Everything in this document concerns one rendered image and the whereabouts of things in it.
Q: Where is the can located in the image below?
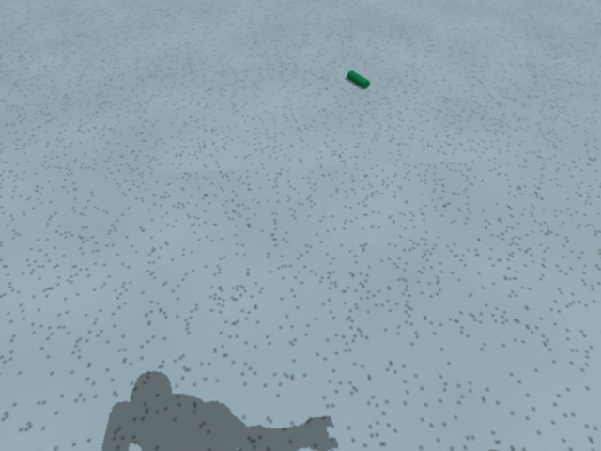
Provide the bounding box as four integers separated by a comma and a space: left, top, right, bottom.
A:
347, 70, 370, 89

